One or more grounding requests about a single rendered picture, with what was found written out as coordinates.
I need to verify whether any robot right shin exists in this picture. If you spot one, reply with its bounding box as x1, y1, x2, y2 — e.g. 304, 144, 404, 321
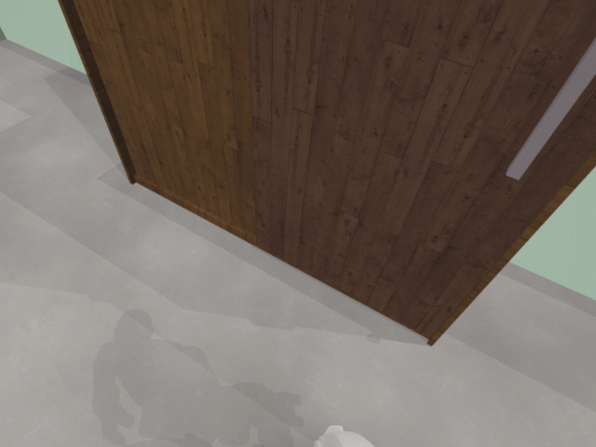
323, 426, 344, 437

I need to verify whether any handle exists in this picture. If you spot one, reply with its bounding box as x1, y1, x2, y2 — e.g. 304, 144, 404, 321
506, 37, 596, 180

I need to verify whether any wardrobe door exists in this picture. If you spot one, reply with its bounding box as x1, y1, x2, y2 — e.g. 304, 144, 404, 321
74, 0, 256, 236
248, 0, 596, 338

